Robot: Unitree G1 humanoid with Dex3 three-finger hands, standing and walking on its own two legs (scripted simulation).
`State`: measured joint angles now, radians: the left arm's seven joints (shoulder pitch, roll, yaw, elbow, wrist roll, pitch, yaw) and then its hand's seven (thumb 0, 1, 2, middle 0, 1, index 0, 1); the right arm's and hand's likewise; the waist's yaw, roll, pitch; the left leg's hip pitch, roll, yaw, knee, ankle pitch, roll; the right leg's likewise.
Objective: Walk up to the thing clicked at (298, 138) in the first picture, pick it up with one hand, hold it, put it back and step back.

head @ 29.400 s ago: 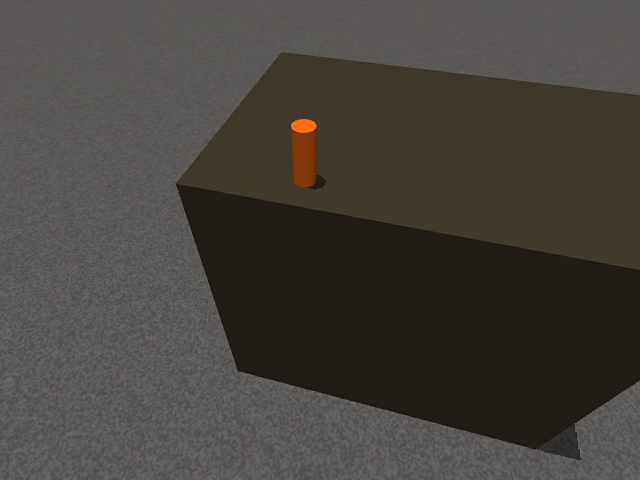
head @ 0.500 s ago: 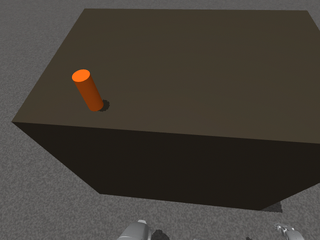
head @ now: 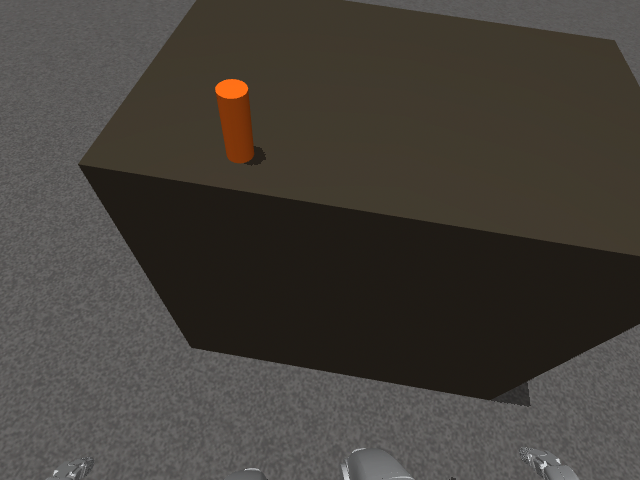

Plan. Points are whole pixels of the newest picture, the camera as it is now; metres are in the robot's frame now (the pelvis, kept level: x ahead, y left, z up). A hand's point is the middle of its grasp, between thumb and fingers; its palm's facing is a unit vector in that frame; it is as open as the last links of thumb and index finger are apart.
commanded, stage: step back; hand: left
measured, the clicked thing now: (236, 124) +0.56 +0.14 +0.09
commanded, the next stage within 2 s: none
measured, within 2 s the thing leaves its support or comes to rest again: neither
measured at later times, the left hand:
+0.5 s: hand out of the picture +0.00 +0.27 -0.14, palm faces -0.02 -0.90 -0.44, open 7.4 cm
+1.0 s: hand out of the picture -0.21 +0.27 -0.16, palm faces -0.12 -0.91 -0.40, open 7.4 cm
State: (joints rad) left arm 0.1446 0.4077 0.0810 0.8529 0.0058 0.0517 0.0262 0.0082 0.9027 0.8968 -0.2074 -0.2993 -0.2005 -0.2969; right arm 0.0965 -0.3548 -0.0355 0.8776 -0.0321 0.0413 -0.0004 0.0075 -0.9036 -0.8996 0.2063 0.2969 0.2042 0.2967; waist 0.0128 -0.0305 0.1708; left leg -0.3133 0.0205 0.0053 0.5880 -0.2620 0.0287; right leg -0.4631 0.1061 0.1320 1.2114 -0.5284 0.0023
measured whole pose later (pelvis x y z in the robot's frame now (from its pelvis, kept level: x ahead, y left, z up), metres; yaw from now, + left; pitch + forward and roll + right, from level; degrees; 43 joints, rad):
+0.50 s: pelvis -0.13 +0.00 -0.01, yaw +0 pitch -1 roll +0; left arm 0.14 0.36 0.06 0.76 0.03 0.02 0.03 0.01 0.90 0.90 -0.21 -0.30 -0.20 -0.30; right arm 0.18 -0.41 -0.05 0.89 -0.01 0.06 -0.02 0.01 -0.91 -0.90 0.20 0.30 0.20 0.30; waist 0.00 0.04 0.18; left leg -0.35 -0.05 -0.08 0.87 -0.52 -0.02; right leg -0.36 -0.04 -0.01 0.66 -0.27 0.01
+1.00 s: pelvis -0.30 +0.00 -0.01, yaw -6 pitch -2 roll -2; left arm 0.22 0.36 0.07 0.89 0.03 0.04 -0.01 0.01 0.90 0.90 -0.21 -0.30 -0.20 -0.30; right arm 0.08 -0.41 -0.06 0.83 -0.02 0.06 0.00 0.01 -0.90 -0.90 0.21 0.30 0.20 0.30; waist 0.01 0.06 0.17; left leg -0.47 0.07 0.00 0.66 -0.21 0.00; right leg -0.21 0.05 0.01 0.65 -0.40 -0.01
